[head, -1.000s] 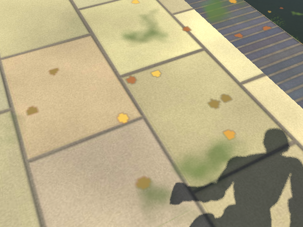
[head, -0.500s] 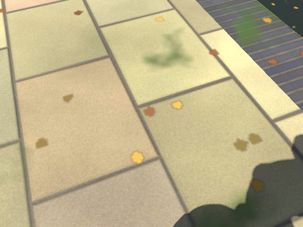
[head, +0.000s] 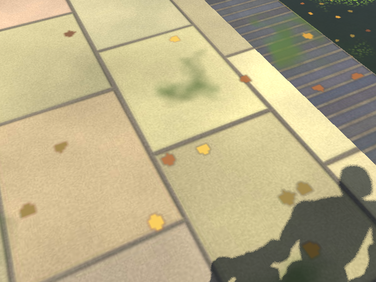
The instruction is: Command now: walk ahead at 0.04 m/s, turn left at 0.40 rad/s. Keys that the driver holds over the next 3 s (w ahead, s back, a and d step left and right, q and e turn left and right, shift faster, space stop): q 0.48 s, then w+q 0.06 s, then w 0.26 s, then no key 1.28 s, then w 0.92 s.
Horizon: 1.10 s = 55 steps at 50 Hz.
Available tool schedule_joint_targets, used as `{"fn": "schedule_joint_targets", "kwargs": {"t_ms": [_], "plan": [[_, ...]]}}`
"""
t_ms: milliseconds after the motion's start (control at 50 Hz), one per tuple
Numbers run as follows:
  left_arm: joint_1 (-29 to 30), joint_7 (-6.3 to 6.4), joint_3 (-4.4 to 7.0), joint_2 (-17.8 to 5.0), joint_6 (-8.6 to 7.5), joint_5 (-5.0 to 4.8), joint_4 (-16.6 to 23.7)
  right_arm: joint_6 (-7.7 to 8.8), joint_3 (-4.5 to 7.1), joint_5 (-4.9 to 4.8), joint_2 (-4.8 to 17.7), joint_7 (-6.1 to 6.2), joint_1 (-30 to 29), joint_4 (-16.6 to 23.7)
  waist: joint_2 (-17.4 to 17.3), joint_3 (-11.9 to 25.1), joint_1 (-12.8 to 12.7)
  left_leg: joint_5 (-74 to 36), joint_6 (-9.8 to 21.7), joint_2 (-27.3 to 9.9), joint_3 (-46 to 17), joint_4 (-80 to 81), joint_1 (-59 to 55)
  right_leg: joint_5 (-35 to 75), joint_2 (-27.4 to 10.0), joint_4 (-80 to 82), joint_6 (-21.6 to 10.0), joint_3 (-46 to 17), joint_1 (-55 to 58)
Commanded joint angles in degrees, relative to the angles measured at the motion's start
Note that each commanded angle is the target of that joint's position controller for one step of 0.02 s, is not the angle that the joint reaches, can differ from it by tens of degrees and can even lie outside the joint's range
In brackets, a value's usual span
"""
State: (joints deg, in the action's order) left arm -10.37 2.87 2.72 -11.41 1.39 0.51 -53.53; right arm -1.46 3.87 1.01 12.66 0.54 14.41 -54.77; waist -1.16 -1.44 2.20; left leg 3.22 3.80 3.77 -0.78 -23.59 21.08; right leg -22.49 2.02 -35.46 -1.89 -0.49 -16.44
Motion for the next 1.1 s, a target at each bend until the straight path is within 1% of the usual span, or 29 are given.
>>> {"fn": "schedule_joint_targets", "kwargs": {"t_ms": [20, 40, 60, 80, 100, 120, 160, 260, 360, 400, 420, 440, 460, 480, 500, 540, 580, 680, 800, 840, 900, 940, 980, 1000, 1020, 1040, 1060, 1080, 1100], "plan": [[-13.1, 0.94, 1.43, -6.1, -1.01, 0.26, -0.1, -0.56, 1.91, -0.91, 6.9, 0.18, -4.2, 4.8, -2.4, 1.9, -5.5, 21.2, 1.7, -9.3, -16.3, 8.4, 8.0, 1.5, -2.3, 17.2, -2.7, -2.7, 13.2], [-13.7, 1.37, 2.66, -11.9, -1.23, 1.31, 1.2, -0.52, 1.15, -1.84, 3.0, 0.13, -3.9, 6.6, 9.7, 2.8, -4.9, 25.5, -2.0, -2.8, -8.5, -4.4, 15.5, -7.4, -16.0, 24.7, -6.7, -17.7, 16.8], [-5.6, 1.38, 3.26, -13.8, -1.12, 1.34, 3.2, -0.39, 1.44, -0.78, 3.6, 0.56, -4.6, 6.6, 15.6, -2.0, -3.7, 27.2, -2.8, 3.1, 0.6, -19.8, 16.5, -5.7, -25.8, 29.6, -11.3, -25.6, 4.6], [-2.9, 1.48, 2.22, -9.9, -1.31, 1.46, 4.3, -0.53, 2.18, 0.74, 6.4, 0.20, -4.0, 6.0, 7.8, -2.7, -1.8, 24.6, -2.5, -0.4, -3.0, -29.3, 10.8, 1.8, -23.4, 27.5, -12.2, -20.5, -1.2], [0.9, 1.54, 1.47, -7.3, -1.62, 1.20, 5.2, -0.76, 2.47, 0.78, 6.0, -0.32, -0.8, 4.6, 5.2, -2.0, 1.3, 21.1, -2.4, 0.0, -2.9, -34.9, 8.2, 9.3, -19.3, 25.3, -10.5, -14.1, -2.7], [3.0, 1.44, 1.24, -6.8, -1.84, 0.99, 6.3, -1.12, 2.63, 1.06, 5.9, -0.52, 1.7, 3.8, 5.0, -1.2, 2.6, 18.7, -2.8, -0.2, -2.2, -39.0, 8.4, 14.7, -16.7, 23.6, -8.9, -9.1, -1.2], [2.2, 1.27, 1.14, -7.0, -2.14, 0.82, 7.3, -1.62, 2.68, 1.31, 5.8, -0.83, 2.7, 3.5, 6.7, 0.1, 1.8, 18.2, -4.3, -1.0, -0.4, -42.0, 11.0, 24.6, -14.9, 20.5, -8.8, -3.9, 4.0], [-6.2, 0.69, 2.15, -10.0, -1.96, 1.01, 5.6, -2.49, 1.56, 0.32, 4.7, -1.86, -4.7, 7.8, 9.2, 1.9, -3.7, 21.5, -6.7, -3.2, 1.6, -30.0, 11.9, 35.8, -18.0, 16.1, -10.5, -1.8, 16.0], [-4.9, -1.12, 3.34, -13.2, -1.45, 1.51, 6.3, -2.57, 1.11, -0.76, 5.3, -2.61, -6.3, 10.9, 11.9, 3.1, -4.6, 23.5, -4.0, -2.5, 6.0, -18.1, 1.5, 38.6, -19.6, 12.4, -9.5, 1.2, 13.5], [-3.7, -1.54, 3.72, -14.0, -1.13, 1.26, 6.5, -2.11, 1.13, -0.91, 5.4, -2.65, -4.9, 11.4, 11.6, 3.5, -3.4, 19.8, -2.7, -2.0, 7.0, -10.7, -3.1, 36.6, -19.9, 9.1, -7.6, 2.5, 12.0], [-3.2, -1.66, 3.85, -14.0, -0.90, 0.97, 6.4, -1.54, 1.10, -0.61, 5.3, -2.34, -3.1, 11.1, 9.6, 3.8, -1.6, 12.5, -1.9, -1.6, 6.8, -2.9, -8.1, 32.2, -19.3, 5.5, -4.9, 4.6, 9.1], [-4.8, -1.86, 3.73, -13.0, -0.69, 0.95, 6.1, -0.67, 1.66, 0.19, 7.6, -1.78, -1.1, 10.7, 3.6, 4.8, -0.7, 6.4, -0.9, -3.7, 1.0, 4.4, -15.1, 22.7, -17.3, -2.0, -1.2, 7.6, 3.2], [-6.3, -2.29, 2.62, -8.1, -0.17, 1.52, 8.2, 0.35, 2.92, 0.79, 14.6, -1.19, 0.1, 11.4, -12.4, 5.3, -2.3, -11.5, 2.6, -19.9, -19.7, 6.8, -23.3, -7.7, -10.4, -17.2, 3.0, 12.0, -11.6], [1.0, -1.25, 1.86, -7.3, 0.70, 1.13, 11.7, 0.49, 4.41, -0.23, 19.3, -1.32, 4.8, 10.7, -15.0, 4.5, 2.2, -28.5, 12.6, -26.9, -27.3, 4.7, -19.3, -16.1, -3.3, -24.5, 3.7, 4.6, -17.8], [1.9, -1.29, 2.12, -9.2, 1.07, 1.22, 11.5, 0.39, 3.81, -0.61, 16.1, -1.27, 6.0, 9.9, -6.3, 3.9, 1.6, -18.3, 13.7, -23.5, -23.4, 5.3, -20.7, -12.6, -5.4, -28.8, 3.5, 0.8, -19.4], [2.0, -2.54, 2.62, -10.7, 0.06, 0.77, 10.7, -0.28, 2.27, -0.41, 11.2, -0.83, -0.5, 11.2, -5.0, -0.1, -1.0, 12.1, 9.8, -16.0, -19.6, 10.6, -17.3, -2.3, -6.9, -25.4, 2.9, -1.1, -20.7], [0.2, -3.87, 2.95, -11.6, -0.19, 2.13, 9.2, 0.18, 1.22, -0.58, 8.8, -0.54, -1.5, 11.9, -6.4, -0.5, -1.5, 21.0, 8.4, -13.1, -18.7, 14.8, -18.6, 4.2, -6.3, -24.4, 2.9, -0.2, -20.9], [1.1, -4.69, 2.36, -9.3, -1.17, 2.02, 8.7, 3.28, 1.05, -0.34, 9.9, -0.80, 4.5, 9.2, -3.7, -1.3, -0.8, 15.3, 9.0, -13.9, -17.7, 16.9, -21.4, 9.8, -6.2, -17.6, 3.7, 0.4, -22.1], [6.3, -4.95, 1.90, -8.6, -2.29, 1.56, 10.5, 4.59, 0.91, -0.15, 10.8, -0.70, 8.6, 7.0, -3.8, -3.5, 1.3, 15.7, 10.0, -15.2, -17.4, 18.2, -21.7, 12.4, -6.2, -8.5, 3.9, 1.0, -23.0], [7.5, -4.86, 1.45, -7.5, -2.81, 1.49, 11.1, 4.90, 0.56, -0.02, 10.1, -0.49, 9.6, 6.0, -3.1, -4.9, 1.4, 6.2, 10.0, -15.0, -15.5, 16.3, -20.8, 12.3, -5.7, -5.3, 3.4, 1.4, -21.2], [6.2, -4.34, 0.82, -6.3, -3.50, 1.21, 11.4, 5.07, 0.14, 0.03, 9.6, -0.19, 9.8, 4.8, -4.1, -3.3, 0.2, -17.6, 8.6, -14.3, -11.5, 9.5, -18.5, 10.6, -3.8, -1.9, 1.9, 3.0, -13.3], [3.7, -3.66, 0.93, -6.8, -3.76, 0.75, 10.9, 4.86, 0.03, -0.12, 9.8, -0.04, 8.9, 4.4, -4.5, -1.5, -1.0, -24.5, 6.7, -14.2, -11.4, 5.6, -16.7, 11.2, -2.2, 0.5, 0.4, 3.5, -6.1], [-3.4, -2.73, 1.30, -7.2, -4.39, 1.05, 8.4, 4.70, -0.12, -0.93, 9.9, 0.24, 7.2, 4.1, -2.3, 1.1, -4.9, -28.1, 3.7, -11.0, -9.9, -2.9, -15.7, 17.6, -0.5, 10.7, -1.0, 3.8, 5.4], [-8.2, -2.07, 1.89, -9.7, -5.11, 1.66, 7.3, 5.12, -0.78, -1.22, 8.3, 0.29, 7.6, 4.5, 0.7, 5.4, -6.5, -20.8, 1.5, -8.3, -8.1, -10.6, -12.1, 24.0, -6.5, 12.7, -2.2, -1.9, 14.9], [-13.8, -1.63, 2.38, -14.6, -5.50, 2.26, 7.4, 5.13, -1.68, -0.96, 5.0, 0.71, 9.6, 6.0, 9.7, 10.7, -6.4, 6.6, -0.1, -3.2, -4.2, -24.6, -5.1, 42.3, -20.8, 12.1, -5.4, -16.5, 23.9], [-13.4, -1.96, 3.01, -17.0, -4.32, -0.15, 6.0, 3.83, -0.92, -1.57, 5.9, 0.98, 16.0, 3.7, 17.0, 14.0, -4.0, 30.6, -1.0, 3.0, -2.4, -34.2, -0.2, 49.4, -27.0, 15.2, -13.4, -28.1, 23.1], [-9.2, -2.63, 1.82, -12.1, -4.09, -1.22, 7.2, 2.56, -0.63, -0.03, 7.9, 1.20, 15.6, 2.1, 7.7, 9.0, -2.2, 31.1, -1.0, 0.1, -5.1, -38.8, 0.6, 40.5, -24.9, 16.9, -13.5, -25.2, 16.7], [-4.4, -2.83, 0.69, -8.7, -4.13, -1.10, 8.1, 2.18, -0.80, 0.55, 6.7, 0.65, 12.1, 2.1, 5.1, 4.2, -1.7, 28.1, -1.2, -1.1, -5.1, -39.0, 1.5, 34.5, -21.6, 18.8, -12.1, -20.1, 11.8], [-1.1, -2.69, -0.25, -6.4, -3.97, -0.49, 8.4, 1.89, -1.10, 0.39, 5.4, 0.29, 10.3, 2.1, 4.4, 1.7, -0.6, 25.0, -1.7, -2.9, -4.8, -35.9, 0.5, 32.3, -18.5, 21.0, -10.0, -15.2, 8.1]]}}
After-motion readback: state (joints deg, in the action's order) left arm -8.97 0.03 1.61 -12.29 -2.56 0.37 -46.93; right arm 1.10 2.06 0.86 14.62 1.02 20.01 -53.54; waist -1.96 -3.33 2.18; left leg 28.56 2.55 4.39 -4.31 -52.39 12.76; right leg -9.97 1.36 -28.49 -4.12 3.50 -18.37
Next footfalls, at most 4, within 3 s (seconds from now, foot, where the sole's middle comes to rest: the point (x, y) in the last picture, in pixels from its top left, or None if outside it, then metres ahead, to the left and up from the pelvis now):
0.02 right None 0.04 -0.10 -0.77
0.44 left None -0.03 0.11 -0.77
1.00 right None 0.25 0.01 -0.77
1.38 left None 0.14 0.18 -0.77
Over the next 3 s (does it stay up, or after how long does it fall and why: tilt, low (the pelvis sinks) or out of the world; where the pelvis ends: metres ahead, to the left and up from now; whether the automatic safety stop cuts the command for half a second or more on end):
stays up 0.49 0.23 0.00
